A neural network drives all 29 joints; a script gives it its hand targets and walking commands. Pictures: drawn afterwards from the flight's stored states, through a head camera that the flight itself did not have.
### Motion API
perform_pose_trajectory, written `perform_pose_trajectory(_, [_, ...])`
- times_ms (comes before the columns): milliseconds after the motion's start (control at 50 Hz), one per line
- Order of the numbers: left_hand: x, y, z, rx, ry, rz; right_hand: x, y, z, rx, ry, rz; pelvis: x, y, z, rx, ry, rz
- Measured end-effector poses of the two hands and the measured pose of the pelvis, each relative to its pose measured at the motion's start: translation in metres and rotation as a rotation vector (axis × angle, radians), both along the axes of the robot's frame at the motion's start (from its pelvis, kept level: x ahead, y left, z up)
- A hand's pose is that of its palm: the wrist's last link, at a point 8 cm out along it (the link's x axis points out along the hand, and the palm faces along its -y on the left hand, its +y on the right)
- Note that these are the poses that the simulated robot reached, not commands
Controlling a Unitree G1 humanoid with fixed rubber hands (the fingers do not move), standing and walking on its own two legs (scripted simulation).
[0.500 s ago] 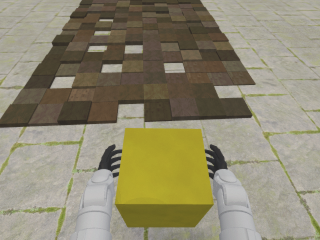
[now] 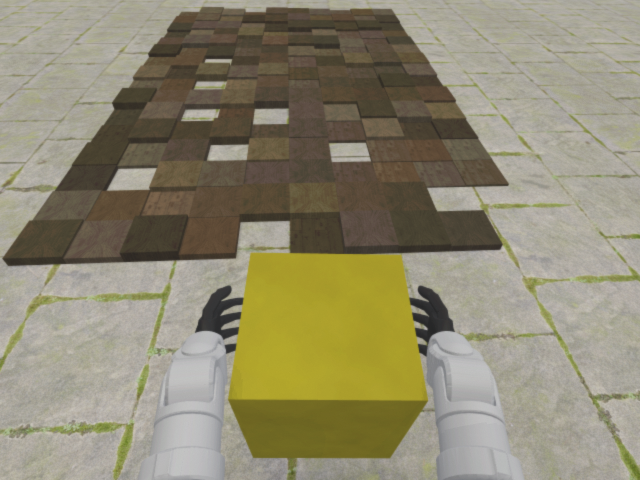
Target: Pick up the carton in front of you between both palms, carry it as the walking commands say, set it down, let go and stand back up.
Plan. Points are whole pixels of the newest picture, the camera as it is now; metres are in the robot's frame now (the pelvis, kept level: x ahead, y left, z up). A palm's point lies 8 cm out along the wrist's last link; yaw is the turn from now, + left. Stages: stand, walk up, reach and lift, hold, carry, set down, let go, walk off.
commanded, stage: reach and lift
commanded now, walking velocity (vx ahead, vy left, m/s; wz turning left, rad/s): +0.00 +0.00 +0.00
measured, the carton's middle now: (323, 360) +0.31 +0.00 -0.04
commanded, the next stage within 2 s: hold in 0.58 s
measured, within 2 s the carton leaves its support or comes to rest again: neither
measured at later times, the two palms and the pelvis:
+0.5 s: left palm (208, 334) +0.31 +0.15 +0.04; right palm (439, 335) +0.31 -0.15 +0.04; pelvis +0.02 +0.00 +0.01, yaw +0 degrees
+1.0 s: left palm (203, 339) +0.29 +0.15 +0.05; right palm (444, 339) +0.29 -0.15 +0.05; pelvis +0.00 +0.00 +0.00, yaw +0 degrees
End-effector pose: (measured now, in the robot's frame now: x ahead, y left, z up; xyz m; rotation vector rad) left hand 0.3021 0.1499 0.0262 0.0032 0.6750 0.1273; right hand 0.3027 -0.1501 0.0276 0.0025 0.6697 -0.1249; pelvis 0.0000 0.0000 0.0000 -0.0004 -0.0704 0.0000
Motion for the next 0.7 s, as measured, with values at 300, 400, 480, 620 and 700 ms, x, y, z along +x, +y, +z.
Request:
perform_pose_trajectory(300, [0.005, 0.001, 0.007, 0.026, 0.004, -0.019, 0.005, 0.001, 0.007, -0.027, 0.004, 0.018, 0.014, 0.001, 0.005, 0.0, -0.009, -0.002])
perform_pose_trajectory(400, [0.005, 0.001, 0.009, 0.03, 0.006, -0.023, 0.005, 0.002, 0.009, -0.031, 0.006, 0.02, 0.017, 0.002, 0.006, 0.0, -0.014, -0.002])
perform_pose_trajectory(480, [0.004, 0.001, 0.01, 0.032, 0.006, -0.024, 0.004, 0.002, 0.01, -0.032, 0.006, 0.021, 0.018, 0.002, 0.006, 0.0, -0.018, -0.002])
perform_pose_trajectory(620, [0.002, 0.001, 0.015, 0.03, -0.002, -0.023, 0.001, 0.002, 0.015, -0.031, -0.002, 0.019, 0.017, 0.002, 0.006, 0.0, -0.026, -0.001])
perform_pose_trajectory(700, [-0.002, 0.001, 0.024, 0.03, -0.025, -0.022, -0.002, 0.002, 0.024, -0.032, -0.025, 0.019, 0.016, 0.002, 0.007, 0.0, -0.035, -0.001])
